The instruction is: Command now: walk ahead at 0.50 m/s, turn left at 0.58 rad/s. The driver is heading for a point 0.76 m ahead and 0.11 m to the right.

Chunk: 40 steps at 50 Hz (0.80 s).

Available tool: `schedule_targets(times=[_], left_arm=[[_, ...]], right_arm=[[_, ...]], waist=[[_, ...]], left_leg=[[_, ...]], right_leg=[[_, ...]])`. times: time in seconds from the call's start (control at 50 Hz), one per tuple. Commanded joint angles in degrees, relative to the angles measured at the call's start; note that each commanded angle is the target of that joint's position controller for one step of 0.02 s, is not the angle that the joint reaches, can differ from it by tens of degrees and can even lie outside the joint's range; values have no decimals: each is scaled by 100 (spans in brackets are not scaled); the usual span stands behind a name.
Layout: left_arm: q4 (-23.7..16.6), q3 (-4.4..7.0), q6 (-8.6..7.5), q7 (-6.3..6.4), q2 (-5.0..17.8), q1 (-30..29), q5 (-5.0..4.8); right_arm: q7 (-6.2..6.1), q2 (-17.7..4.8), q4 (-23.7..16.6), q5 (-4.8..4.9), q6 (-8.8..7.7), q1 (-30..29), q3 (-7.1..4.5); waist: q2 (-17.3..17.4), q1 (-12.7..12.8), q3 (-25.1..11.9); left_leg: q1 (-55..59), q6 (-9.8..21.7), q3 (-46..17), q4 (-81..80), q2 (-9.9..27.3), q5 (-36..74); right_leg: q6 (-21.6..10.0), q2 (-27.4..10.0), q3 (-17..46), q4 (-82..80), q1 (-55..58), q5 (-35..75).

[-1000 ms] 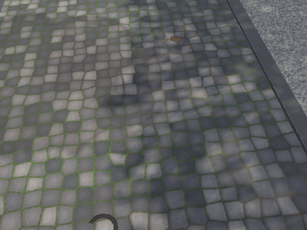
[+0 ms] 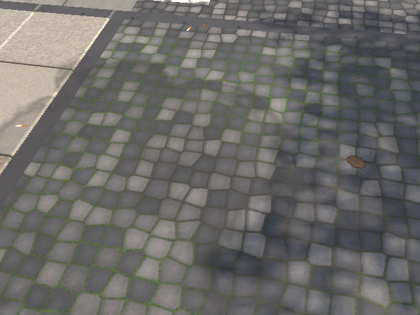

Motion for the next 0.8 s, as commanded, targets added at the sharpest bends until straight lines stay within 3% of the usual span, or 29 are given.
schedule_targets(times=[0.02, 0.1, 0.14, 0.18, 0.22, 0.26, 0.28, 0.3, 0.32, 0.34, 0.36, 0.38, 0.4, 0.44, 0.52, 0.6, 0.7, 0.76, 0.8], left_arm=[[-150, 171, -171, -27, 601, 282, -60], [122, 157, -172, -89, 540, 657, -25], [257, 157, -161, -115, 584, 771, -69], [416, 171, -114, -118, 691, 992, -106], [567, 195, -58, -112, 811, 1219, -81], [678, 229, 1, -89, 946, 1259, -55], [728, 233, 27, -82, 972, 1243, -79], [735, 195, 33, -87, 862, 1244, -130], [468, 98, 4, -102, 534, 1135, -162], [348, 3, 42, -92, -10, 1723, -262], [502, 200, 142, -22, 668, 1328, -124], [437, 226, 142, -60, 577, 1053, -142], [477, 210, 160, -84, 430, 990, -150], [574, 235, 307, -158, 315, 1070, -18], [361, 257, 442, -290, 129, 532, 20], [58, 210, 450, -379, 50, -275, 29], [-331, 123, 435, -486, 60, -1203, 61], [-432, 160, 442, -465, 171, -1271, 88], [-307, 245, 425, -403, 318, -694, 93]], right_arm=[[112, -134, -415, -28, 40, -38, -5], [149, 56, -633, -19, -10, -728, 108], [164, 147, -755, -33, -52, -1159, 191], [172, 153, -852, -52, -87, -1564, 251], [122, 101, -910, -29, -135, -1753, 270], [41, -6, -846, -27, -209, -1521, 248], [-16, -97, -667, -55, -271, -985, 202], [-94, -302, -361, -140, -355, -109, 116], [-197, -799, -219, -267, -401, 910, -13], [-244, -1265, -220, -193, -337, 939, -130], [-242, -861, -259, -25, -294, 681, -69], [-231, -470, -258, 12, -314, 212, 53], [-207, -187, -246, 29, -355, -46, 118], [-236, 42, -187, 65, -435, -224, 173], [-262, -44, 31, 119, -609, 58, 105], [-280, 16, 238, 84, -604, 324, 103], [-325, -259, 438, 78, -565, 638, 25], [-359, -420, 541, 64, -467, 749, -14], [-379, -617, 569, 49, -363, 733, -65]], waist=[[-808, 9, -74], [-736, 140, 93], [-793, 195, 178], [-816, 291, 215], [-818, 343, 226], [-867, 184, 112], [-793, -91, -147], [-576, -455, -702], [100, -836, -1540], [1278, -526, -2099], [241, -568, -1458], [196, -322, -673], [182, -164, -319], [360, 84, -56], [193, 179, 89], [144, 85, 322], [100, -115, 483], [121, -67, 384], [229, 210, -54]], left_leg=[[-966, -82, -189, 95, 357, 477], [-1032, -144, -169, -1024, 259, 1173], [-659, -137, 123, -1921, 205, 1447], [-335, -94, 529, -2523, 242, 1404], [-125, -25, 600, -2879, 188, 1159], [360, 95, 605, -3225, 28, 741], [1100, 191, 619, -3615, -103, 778], [2431, 330, 489, -3839, 11, 1024], [3956, 599, -955, -3911, 1454, 521], [4927, 1130, -3112, -4476, 2827, 460], [4180, 1013, -2833, -4604, 2544, 220], [3456, 854, -1973, -4793, 2222, 471], [2905, 701, -1375, -5037, 1954, 878], [2305, 498, -593, -5302, 1607, 1252], [2263, 580, 102, -5577, 1587, 1910], [2378, 596, 742, -5616, 1479, 2172], [2738, 500, 1271, -5498, 1611, 2672], [3278, 392, 1546, -4846, 1687, 4251], [3464, 336, 1701, -3607, 1679, 5792]], right_leg=[[-668, -1650, 1176, -1265, 652, 1113], [-667, -1404, 565, -1366, 649, 1609], [-634, -1274, 358, -1368, 555, 1763], [-665, -1290, 435, -1318, 664, 1964], [-685, -1436, 622, -1075, 963, 2436], [-639, -1509, 732, -564, 1202, 3254], [-560, -1392, 652, 94, 1182, 3761], [-446, -1118, 457, 1125, 706, 3430], [-321, -789, 257, 2766, -450, 1366], [-170, 60, 174, 4357, -2171, -2124], [-242, -209, 786, 4724, -2471, -1810], [-261, -397, 849, 4605, -2506, -1323], [-217, -541, 786, 4388, -2334, -1011], [-100, -643, 705, 4250, -2012, -719], [11, -708, 638, 4211, -2453, -71], [83, -737, 508, 3303, -2824, 680], [-144, -593, -9, 1877, -2362, 883], [-434, -286, -305, 1517, -2004, 210], [-695, 152, -484, 1386, -1217, -432]])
